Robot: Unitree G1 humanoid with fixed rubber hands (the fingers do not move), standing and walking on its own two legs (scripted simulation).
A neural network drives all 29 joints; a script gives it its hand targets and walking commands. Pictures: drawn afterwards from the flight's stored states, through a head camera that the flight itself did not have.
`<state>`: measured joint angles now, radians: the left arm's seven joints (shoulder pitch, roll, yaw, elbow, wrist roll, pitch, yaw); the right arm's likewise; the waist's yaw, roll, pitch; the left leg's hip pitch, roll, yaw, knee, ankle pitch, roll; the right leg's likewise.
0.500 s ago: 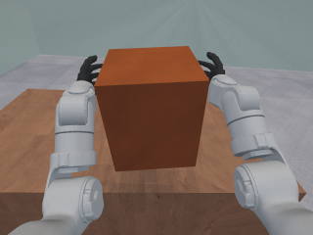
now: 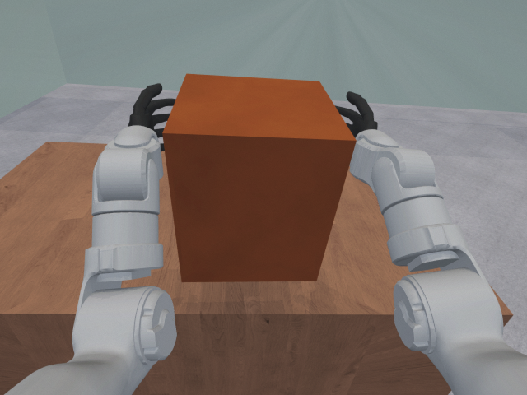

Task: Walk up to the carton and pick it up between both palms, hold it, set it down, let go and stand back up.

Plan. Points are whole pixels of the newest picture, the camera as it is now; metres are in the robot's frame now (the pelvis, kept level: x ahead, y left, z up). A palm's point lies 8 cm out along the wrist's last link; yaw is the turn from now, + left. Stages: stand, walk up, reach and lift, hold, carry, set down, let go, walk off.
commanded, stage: hold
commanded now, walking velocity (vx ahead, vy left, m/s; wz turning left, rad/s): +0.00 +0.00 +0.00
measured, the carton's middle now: (252, 179) +0.39 +0.01 +0.22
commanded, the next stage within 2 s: none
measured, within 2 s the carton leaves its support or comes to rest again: neither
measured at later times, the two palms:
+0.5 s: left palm (143, 137) +0.37 +0.16 +0.29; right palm (364, 131) +0.37 -0.14 +0.31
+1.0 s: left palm (147, 139) +0.38 +0.16 +0.28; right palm (359, 143) +0.38 -0.14 +0.29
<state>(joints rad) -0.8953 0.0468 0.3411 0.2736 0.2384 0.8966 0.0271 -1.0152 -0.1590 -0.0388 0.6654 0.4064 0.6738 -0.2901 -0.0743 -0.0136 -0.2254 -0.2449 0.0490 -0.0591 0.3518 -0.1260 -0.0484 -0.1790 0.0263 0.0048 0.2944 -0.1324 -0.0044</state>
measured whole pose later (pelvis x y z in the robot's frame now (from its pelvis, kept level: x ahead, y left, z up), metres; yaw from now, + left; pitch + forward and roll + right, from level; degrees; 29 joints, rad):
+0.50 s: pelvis +0.01 +0.00 +0.00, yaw +0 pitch +2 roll -1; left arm -0.86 0.05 0.33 0.26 0.24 0.89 0.00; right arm -1.02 -0.16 -0.04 0.61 0.41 0.74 -0.34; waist -0.07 -0.01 -0.27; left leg -0.24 0.05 -0.06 0.35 -0.14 -0.05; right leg -0.18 0.03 0.00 0.29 -0.14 0.00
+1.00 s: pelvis +0.00 +0.00 +0.00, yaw +0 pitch +1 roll -1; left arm -0.90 0.05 0.35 0.30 0.24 0.87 0.03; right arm -1.02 -0.16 -0.04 0.66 0.40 0.67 -0.30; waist -0.07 -0.01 -0.22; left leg -0.24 0.05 -0.06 0.35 -0.13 -0.05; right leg -0.18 0.03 0.00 0.30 -0.14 0.00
